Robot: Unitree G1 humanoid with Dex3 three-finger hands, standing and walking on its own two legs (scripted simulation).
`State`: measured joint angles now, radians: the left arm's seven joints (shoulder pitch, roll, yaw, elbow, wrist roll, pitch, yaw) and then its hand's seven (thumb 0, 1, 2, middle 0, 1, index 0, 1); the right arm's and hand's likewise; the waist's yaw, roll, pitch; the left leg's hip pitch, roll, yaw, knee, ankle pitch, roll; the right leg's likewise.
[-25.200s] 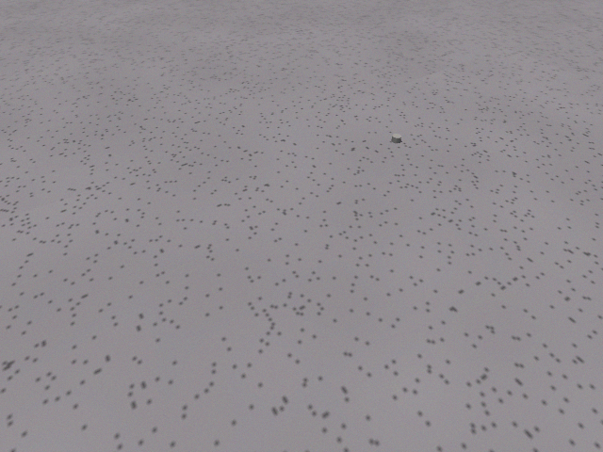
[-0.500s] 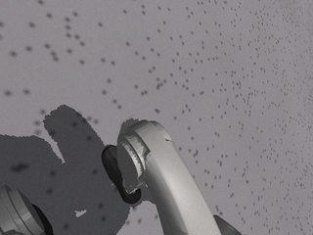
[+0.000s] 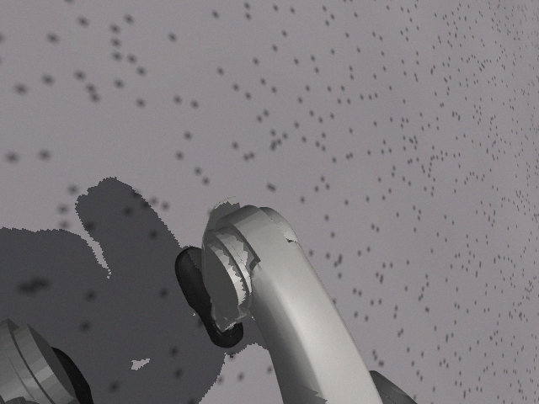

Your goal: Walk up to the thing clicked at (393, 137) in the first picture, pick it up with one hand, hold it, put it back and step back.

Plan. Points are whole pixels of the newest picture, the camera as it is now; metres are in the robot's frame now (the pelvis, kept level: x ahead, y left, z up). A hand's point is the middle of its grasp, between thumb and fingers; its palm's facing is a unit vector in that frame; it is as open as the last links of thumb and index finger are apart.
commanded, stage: close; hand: left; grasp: from above
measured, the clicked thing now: out of the picture +0.50 +0.31 -0.30
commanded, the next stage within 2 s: settle in 0.32 s
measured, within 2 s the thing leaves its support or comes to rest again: leaves its support in 0.68 s
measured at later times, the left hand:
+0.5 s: hand out of the picture +0.48 +0.30 -0.27, palm faces -0.42 -0.17 -0.89, open 6.3 cm
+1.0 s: hand out of the picture +0.49 +0.33 -0.20, palm faces -0.40 -0.15 -0.91, open 5.5 cm
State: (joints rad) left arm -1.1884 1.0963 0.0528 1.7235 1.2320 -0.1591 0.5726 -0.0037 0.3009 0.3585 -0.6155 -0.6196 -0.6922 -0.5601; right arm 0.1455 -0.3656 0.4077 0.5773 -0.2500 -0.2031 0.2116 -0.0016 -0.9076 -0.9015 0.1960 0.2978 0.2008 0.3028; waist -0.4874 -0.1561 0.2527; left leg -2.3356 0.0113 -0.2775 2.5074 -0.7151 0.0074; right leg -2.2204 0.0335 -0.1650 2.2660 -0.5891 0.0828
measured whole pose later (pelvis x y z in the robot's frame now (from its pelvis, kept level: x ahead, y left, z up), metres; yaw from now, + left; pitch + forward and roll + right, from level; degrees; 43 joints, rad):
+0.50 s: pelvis +0.00 +0.00 +0.00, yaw +0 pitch +29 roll -17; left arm -1.18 1.09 0.06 1.72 1.24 -0.16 0.58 -0.05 0.46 0.19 -0.76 -0.45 -0.98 -0.44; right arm 0.14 -0.36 0.41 0.58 -0.25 -0.20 0.21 0.00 -0.91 -0.90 0.20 0.30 0.20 0.30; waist -0.49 -0.16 0.25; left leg -2.34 0.01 -0.27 2.51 -0.71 0.02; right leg -2.22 0.03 -0.16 2.26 -0.58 0.08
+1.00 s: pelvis +0.00 +0.00 +0.01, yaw +2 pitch +32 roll -15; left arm -1.06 0.91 0.07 1.43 1.20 -0.08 0.37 -0.11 0.51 0.10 -0.84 -0.32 -1.11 -0.32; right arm 0.22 -0.35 0.24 0.62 -0.19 -0.12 0.23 0.00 -0.92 -0.90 0.20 0.30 0.20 0.30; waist -0.38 -0.05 0.09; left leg -2.35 0.00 -0.23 2.47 -0.71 0.01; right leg -2.25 0.01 -0.13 2.27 -0.61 0.05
